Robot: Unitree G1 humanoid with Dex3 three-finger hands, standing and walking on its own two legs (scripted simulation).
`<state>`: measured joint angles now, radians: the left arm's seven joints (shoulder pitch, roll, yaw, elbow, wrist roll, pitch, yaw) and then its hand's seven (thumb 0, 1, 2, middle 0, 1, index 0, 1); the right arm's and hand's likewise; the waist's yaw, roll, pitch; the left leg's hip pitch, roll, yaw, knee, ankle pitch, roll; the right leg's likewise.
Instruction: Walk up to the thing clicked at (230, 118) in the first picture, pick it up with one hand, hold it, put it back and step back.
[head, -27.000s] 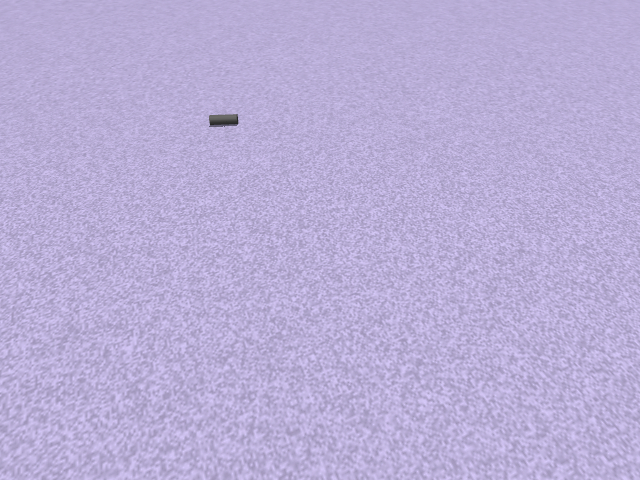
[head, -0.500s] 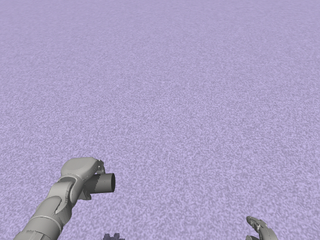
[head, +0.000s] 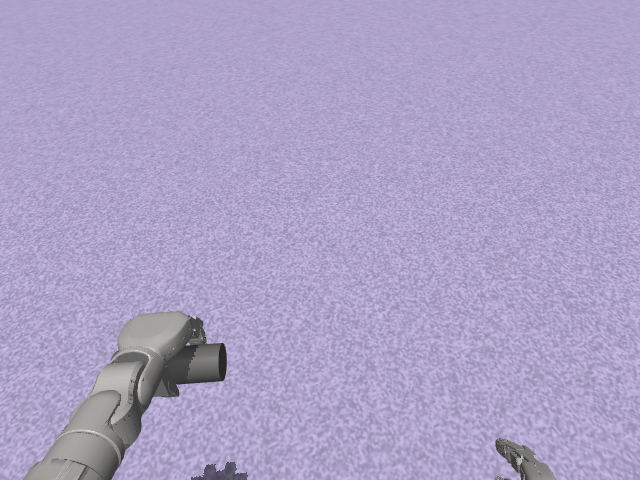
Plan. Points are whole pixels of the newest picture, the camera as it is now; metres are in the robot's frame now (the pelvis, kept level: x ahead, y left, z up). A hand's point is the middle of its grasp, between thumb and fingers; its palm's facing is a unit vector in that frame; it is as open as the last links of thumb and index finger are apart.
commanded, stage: crouch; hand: left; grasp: from above
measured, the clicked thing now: (170, 365) +0.30 +0.23 -0.07
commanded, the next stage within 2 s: none
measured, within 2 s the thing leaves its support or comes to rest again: neither
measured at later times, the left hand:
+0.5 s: hand (189, 390) +0.30 +0.22 -0.16, palm faces -0.46 +0.04 -0.89, open 8.4 cm
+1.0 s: hand (231, 401) +0.37 +0.21 -0.40, palm faces -0.49 +0.02 -0.87, open 8.3 cm
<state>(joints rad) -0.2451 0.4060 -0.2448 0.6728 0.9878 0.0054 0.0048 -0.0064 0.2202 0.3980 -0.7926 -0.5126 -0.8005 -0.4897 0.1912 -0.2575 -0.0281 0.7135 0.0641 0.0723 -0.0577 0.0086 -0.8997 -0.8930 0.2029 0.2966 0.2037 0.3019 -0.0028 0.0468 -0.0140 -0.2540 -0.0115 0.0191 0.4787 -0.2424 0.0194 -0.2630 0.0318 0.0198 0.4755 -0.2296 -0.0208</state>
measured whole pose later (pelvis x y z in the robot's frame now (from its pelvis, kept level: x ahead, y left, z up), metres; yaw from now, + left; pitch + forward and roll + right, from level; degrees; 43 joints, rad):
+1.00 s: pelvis -0.07 +0.01 -0.26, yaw -1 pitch +36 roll -3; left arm -0.83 0.47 -0.07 1.33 1.15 -0.06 0.33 -0.01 0.24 0.34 -0.84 -0.42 -0.85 -0.38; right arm 0.25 -0.22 -0.02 0.74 -0.05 -0.03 0.00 0.00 -0.90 -0.89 0.21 0.30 0.21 0.30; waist -0.20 0.06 -0.20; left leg -1.81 -0.01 0.00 1.80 -0.63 0.04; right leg -1.79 0.03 -0.05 1.76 -0.60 -0.01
